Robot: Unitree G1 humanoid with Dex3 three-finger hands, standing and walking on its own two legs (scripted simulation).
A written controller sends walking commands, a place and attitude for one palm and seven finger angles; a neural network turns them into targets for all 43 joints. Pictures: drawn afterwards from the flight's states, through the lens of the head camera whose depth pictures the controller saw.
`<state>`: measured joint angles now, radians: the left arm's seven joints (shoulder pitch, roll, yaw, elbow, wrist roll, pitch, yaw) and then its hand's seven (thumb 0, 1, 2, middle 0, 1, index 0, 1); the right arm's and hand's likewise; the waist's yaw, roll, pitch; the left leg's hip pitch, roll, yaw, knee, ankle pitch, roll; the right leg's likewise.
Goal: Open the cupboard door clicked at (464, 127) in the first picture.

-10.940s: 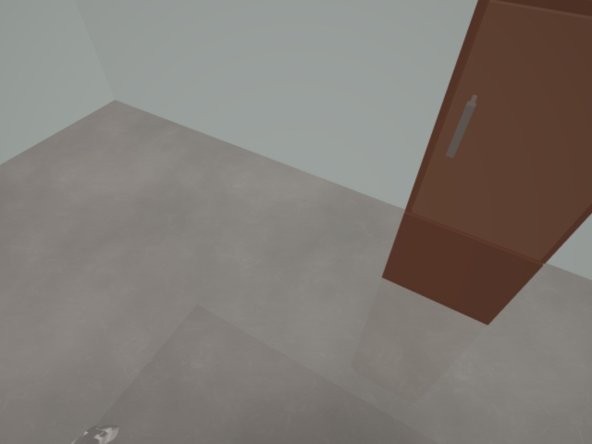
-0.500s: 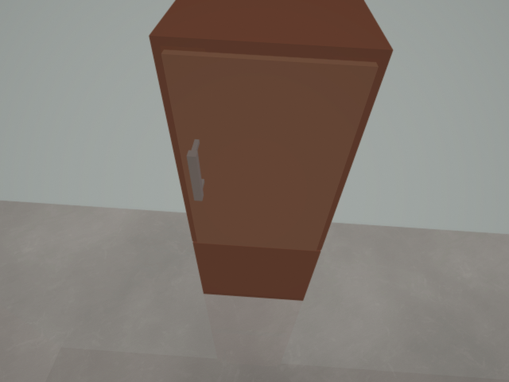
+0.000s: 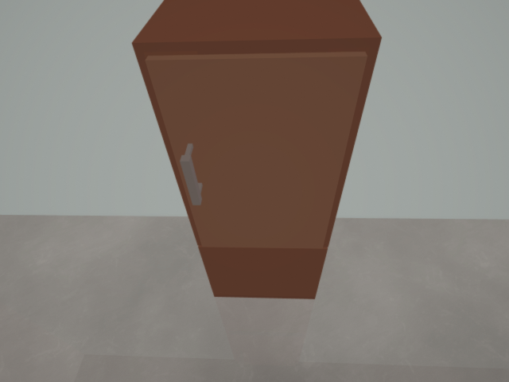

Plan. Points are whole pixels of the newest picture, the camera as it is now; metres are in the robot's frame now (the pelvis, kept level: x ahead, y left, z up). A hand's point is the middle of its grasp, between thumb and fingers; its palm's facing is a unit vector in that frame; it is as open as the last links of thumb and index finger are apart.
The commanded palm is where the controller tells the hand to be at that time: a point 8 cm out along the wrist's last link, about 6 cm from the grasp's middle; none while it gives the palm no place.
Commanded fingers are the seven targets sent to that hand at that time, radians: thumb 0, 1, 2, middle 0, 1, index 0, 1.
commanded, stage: look again from close up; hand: left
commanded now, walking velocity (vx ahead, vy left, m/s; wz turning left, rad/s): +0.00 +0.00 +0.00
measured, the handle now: (193, 175) +0.53 +0.18 +0.00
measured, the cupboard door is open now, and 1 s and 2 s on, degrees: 0 0 0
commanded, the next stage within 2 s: raise the hand with hooked fingers in 0.10 s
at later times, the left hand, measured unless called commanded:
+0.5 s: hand (160, 333) +0.20 +0.16 -0.01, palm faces +0.05 -1.00 -0.06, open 8.0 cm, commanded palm +0.13 +0.23 -0.05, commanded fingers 0.00 0.53 0.74 -0.23 -0.54 -0.23 -0.54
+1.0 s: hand (131, 334) +0.20 +0.22 -0.03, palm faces +0.02 -1.00 -0.05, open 10.8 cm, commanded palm +0.17 +0.27 -0.03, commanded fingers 0.00 -0.06 0.49 -0.27 -0.92 -0.27 -0.92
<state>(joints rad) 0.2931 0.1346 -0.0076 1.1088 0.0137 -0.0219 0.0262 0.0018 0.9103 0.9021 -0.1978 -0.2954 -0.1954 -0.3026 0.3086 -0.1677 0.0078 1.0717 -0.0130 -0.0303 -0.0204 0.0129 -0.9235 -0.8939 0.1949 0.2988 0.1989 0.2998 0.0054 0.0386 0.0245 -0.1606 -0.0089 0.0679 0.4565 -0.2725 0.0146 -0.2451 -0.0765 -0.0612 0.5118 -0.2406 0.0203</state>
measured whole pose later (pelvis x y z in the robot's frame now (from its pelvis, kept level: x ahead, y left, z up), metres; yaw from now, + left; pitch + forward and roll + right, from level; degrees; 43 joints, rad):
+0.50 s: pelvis -0.01 -0.03 -0.05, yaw +0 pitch +10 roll +2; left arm 0.32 0.18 0.21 0.27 -0.26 -0.63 -0.32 0.00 0.75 0.83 -0.21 -0.40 -0.21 -0.41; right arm 0.16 -0.27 -0.09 0.62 0.02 -0.32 0.00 0.01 -0.91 -0.89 0.20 0.30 0.20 0.30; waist -0.01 -0.03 -0.11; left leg -0.64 0.03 0.04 0.92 -0.45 -0.03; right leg -0.71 -0.06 -0.07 0.96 -0.42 -0.03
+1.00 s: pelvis -0.03 -0.01 -0.08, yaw +1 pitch +13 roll -2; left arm 0.31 0.27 0.30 0.08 -0.33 -0.34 -0.37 0.01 0.17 0.59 -0.25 -0.77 -0.25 -0.78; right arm 0.26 -0.18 0.03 0.57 0.03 -0.23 -0.05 0.01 -0.90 -0.89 0.20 0.30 0.21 0.30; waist -0.01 0.03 -0.11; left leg -0.83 0.04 -0.01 1.12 -0.52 0.00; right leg -0.85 -0.05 -0.10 1.06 -0.44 0.00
